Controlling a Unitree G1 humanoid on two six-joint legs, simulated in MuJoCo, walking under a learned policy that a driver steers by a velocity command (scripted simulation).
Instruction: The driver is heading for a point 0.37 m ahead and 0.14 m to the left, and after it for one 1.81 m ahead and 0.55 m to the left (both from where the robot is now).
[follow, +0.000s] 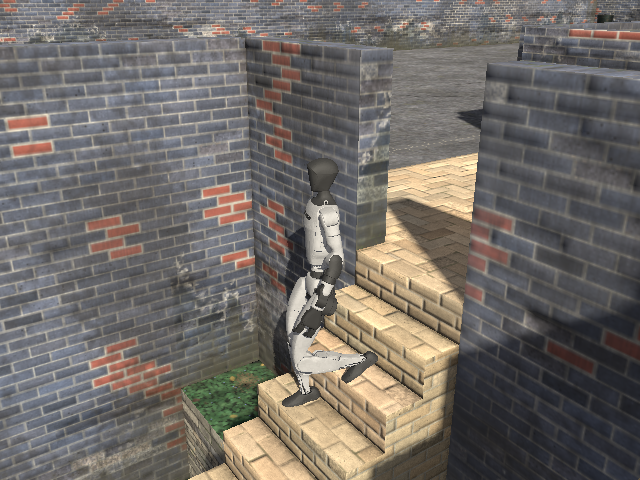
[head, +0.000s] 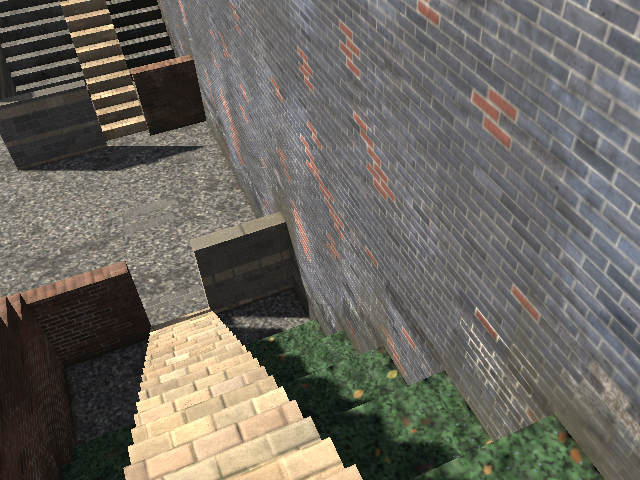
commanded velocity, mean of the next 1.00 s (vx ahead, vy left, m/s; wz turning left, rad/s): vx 0.28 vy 0.00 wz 0.40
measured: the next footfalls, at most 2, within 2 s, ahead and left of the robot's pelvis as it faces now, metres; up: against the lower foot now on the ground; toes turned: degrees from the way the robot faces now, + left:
left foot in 0.44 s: +0.24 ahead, +0.15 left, -0.22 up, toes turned +16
right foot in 0.78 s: +0.52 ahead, +0.05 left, -0.43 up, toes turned +22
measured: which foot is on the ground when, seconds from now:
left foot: up 0.00-0.42, down 0.44-0.80, up 0.82-1.00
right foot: down 0.00-0.44, up 0.46-0.76, down 0.78-1.00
